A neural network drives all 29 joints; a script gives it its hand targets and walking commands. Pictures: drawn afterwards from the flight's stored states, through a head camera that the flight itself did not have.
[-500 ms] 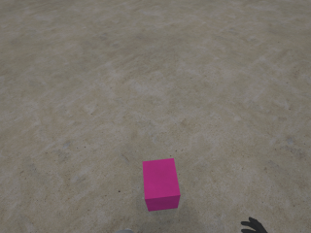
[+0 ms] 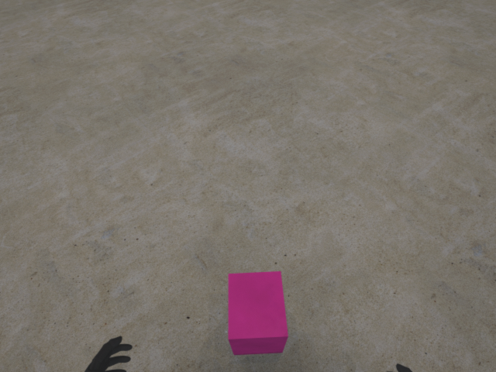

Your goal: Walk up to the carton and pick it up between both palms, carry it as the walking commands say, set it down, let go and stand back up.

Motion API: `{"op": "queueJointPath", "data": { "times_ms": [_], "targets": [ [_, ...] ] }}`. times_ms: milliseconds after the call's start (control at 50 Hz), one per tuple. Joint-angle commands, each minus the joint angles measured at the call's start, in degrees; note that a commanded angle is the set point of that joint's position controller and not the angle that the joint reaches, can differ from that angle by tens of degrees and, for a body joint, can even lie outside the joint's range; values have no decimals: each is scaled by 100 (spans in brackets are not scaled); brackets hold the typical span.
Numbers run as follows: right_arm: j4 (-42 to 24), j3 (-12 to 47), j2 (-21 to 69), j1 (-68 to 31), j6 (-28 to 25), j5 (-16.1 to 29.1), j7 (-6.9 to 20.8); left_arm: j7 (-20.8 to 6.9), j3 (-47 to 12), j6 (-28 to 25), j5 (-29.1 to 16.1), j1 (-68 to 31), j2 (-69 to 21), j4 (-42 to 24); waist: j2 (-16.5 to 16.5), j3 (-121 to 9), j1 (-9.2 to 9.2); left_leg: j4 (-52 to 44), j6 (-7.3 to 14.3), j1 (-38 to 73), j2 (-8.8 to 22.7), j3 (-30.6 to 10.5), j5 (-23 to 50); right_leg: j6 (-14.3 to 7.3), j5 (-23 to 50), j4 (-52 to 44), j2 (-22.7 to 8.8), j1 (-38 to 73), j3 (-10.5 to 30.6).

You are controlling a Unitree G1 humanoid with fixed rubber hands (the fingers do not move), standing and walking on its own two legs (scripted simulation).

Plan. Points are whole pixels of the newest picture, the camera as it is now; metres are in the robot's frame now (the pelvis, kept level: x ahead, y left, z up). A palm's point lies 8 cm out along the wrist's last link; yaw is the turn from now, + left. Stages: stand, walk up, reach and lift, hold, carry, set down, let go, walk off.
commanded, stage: walk up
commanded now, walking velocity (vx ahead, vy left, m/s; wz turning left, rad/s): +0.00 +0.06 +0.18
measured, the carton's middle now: (256, 314) +0.38 +0.01 -0.64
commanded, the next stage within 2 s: none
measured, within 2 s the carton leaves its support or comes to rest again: neither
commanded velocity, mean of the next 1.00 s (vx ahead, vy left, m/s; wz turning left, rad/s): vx -0.05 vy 0.00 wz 0.05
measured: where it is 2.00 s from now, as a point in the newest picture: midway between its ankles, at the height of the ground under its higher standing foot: outside the picture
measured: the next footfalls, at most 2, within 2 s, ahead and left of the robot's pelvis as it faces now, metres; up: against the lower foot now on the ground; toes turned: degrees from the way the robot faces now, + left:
left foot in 0.16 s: +0.01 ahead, +0.13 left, +0.00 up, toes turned +4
right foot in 0.46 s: -0.01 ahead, -0.15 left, +0.00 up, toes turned +3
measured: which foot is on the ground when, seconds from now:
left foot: up 0.00-0.14, down 0.16-1.00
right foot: down 0.00-0.18, up 0.20-0.44, down 0.46-1.00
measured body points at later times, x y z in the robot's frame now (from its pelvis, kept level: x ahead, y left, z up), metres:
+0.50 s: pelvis -0.04 +0.01 +0.00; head -0.02 +0.00 +0.45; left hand +0.06 +0.28 -0.12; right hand +0.08 -0.24 -0.11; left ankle -0.03 +0.13 -0.74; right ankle -0.05 -0.12 -0.74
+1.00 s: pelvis -0.08 +0.00 -0.01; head -0.06 +0.00 +0.44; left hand +0.01 +0.27 -0.12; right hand +0.05 -0.26 -0.12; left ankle -0.03 +0.13 -0.74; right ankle -0.11 -0.13 -0.71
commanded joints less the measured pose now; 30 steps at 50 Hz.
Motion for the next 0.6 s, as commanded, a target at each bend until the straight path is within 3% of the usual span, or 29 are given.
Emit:
{"op": "queueJointPath", "data": {
  "times_ms": [0, 60, 80, 100, 120, 140, 160, 180, 200, 240, 260, 280, 300, 320, 340, 360, 400, 420, 440, 460, 480, 520, 580],
  "targets": [
    [-55, -123, -373, -5, 55, 11, 36, 119, 345, -7, 231, 476, 941, -272, -1061, -948, 194, 379, -164, -598, -56, -229, 30, -808, 3483, -744, -1486, 1460, 869],
    [-116, -20, -199, 4, 61, 59, 47, 24, 344, 98, 235, 121, 852, -283, -1459, -663, 46, -814, -85, 257, -51, -94, 205, -684, 1786, -941, -1107, 625, 675],
    [-14, 27, -111, 176, 7, 41, 26, -7, 346, 138, 214, 36, 796, -269, -1357, -618, -78, -1468, -51, 631, -73, 41, 753, -638, 1189, -886, -948, 435, 629],
    [22, 56, -97, 258, -54, 49, 16, -54, 300, 164, 198, 105, 716, -213, -1179, -593, -139, -2189, -19, 994, -157, 110, 1300, -529, 1033, -912, -828, 233, 710],
    [115, 72, -159, 450, -125, 34, 1, -72, 237, 185, 205, 170, 595, -201, -1135, -583, -203, -2660, 46, 1414, -58, 26, 1697, -432, 419, -826, -668, -106, 574],
    [210, 4, -480, 514, -196, 45, -8, -73, 211, 128, 194, 198, 427, -124, -437, -515, -211, -3083, 148, 1622, 526, -634, 1957, -241, 48, -484, -378, -245, 424],
    [157, -53, -919, 447, -230, 35, 1, -115, 106, 138, 183, 430, 104, -167, 683, -502, -80, -3602, 269, 1385, 1483, -1762, 1848, 29, -829, 0, 136, -456, -4],
    [7, -104, -1088, 202, -188, -27, 15, -56, 218, 227, 158, 299, 310, -220, 1169, -152, -67, -4042, 486, 678, 1776, -2204, 1546, 97, -1388, 402, 309, -250, 96],
    [-10, -62, -977, -44, -213, -29, 12, -83, 240, 258, 100, 230, 423, -203, 900, 9, -48, -3862, 660, 674, 1621, -1931, 1990, 109, -1224, 718, 263, -207, 326],
    [-8, -58, -991, -276, -238, -21, -44, -11, 346, 307, 95, 154, 652, -262, 879, -211, -44, -2718, 1092, 931, 1711, -1272, 6215, 176, -1694, 2114, 462, -446, 344],
    [-96, 56, -848, -196, -293, -35, -50, -5, 295, 319, 47, 453, 572, -245, 718, -711, 13, -2679, 1115, 1222, 1668, -1216, 6294, 163, -1693, 2325, 547, -346, 373],
    [-69, 97, -575, -192, -332, -7, -58, -48, 214, 286, 67, 509, 299, -152, 616, -1023, 8, -3103, 857, 1270, 1250, -948, 4180, 41, -1296, 1675, 372, 150, 477],
    [-54, 62, -553, -292, -316, -36, -38, -85, 185, 250, 71, 382, 304, -210, 897, -777, -79, -3182, 809, 1336, 1070, -816, 3325, 86, -1180, 1198, 370, 30, 247],
    [-30, 39, -602, -278, -284, -36, -35, -98, 182, 234, 76, 179, 361, -250, 1000, -446, -166, -3352, 791, 1251, 992, -1000, 2734, 85, -1180, 845, 369, -42, 221],
    [-17, 39, -623, -223, -254, -48, -19, -73, 176, 223, 74, 237, 390, -262, 1023, -438, -187, -3296, 805, 1232, 960, -1069, 2573, 86, -1118, 468, 432, 69, 158],
    [50, 24, -666, -243, -227, -41, -18, -46, 152, 206, 67, 359, 369, -205, 724, -454, -120, -3210, 813, 1159, 957, -1138, 2384, 59, -932, -13, 477, 333, 109],
    [72, -48, -670, -235, -178, -1, 9, -35, 122, 140, 79, 570, 240, -115, 686, -311, 35, -3149, 717, 629, 845, -1144, 1814, 49, -68, -811, 388, 1052, 29],
    [65, -34, -535, -191, -203, 31, 15, -21, 164, 103, 94, 634, 289, -74, 371, -359, 88, -3064, 626, 441, 719, -1016, 1492, -17, 233, -846, 180, 1330, 156],
    [49, 2, -407, -103, -215, 64, 33, -34, 185, 66, 109, 678, 449, -51, -147, -324, 75, -2828, 517, 250, 502, -834, 1202, -120, 440, -991, -151, 1461, 492],
    [77, 41, -321, -91, -213, 69, 52, -50, 155, 39, 146, 485, 581, -113, -482, -294, -14, -2677, 362, 522, 137, -511, 1366, -236, 305, -1245, -343, 948, 882],
    [95, 87, -270, -6, -228, 77, 52, -59, 135, 23, 127, 296, 646, -127, -800, -217, -98, -2597, 262, 884, 61, -344, 1654, -257, 155, -1342, -392, 527, 972],
    [78, 74, -358, 86, -252, 70, 58, -47, 104, -14, 120, 230, 606, -173, -749, -341, -167, -2620, 281, 1215, 193, -443, 1929, -252, 32, -1315, -281, 350, 861],
    [98, 86, -446, 71, -258, 44, 83, -54, 97, -19, 111, 225, 545, -241, -295, -247, -134, -2755, 301, 1039, 302, -577, 1865, -173, -165, -1170, -139, 390, 750]
  ]
}}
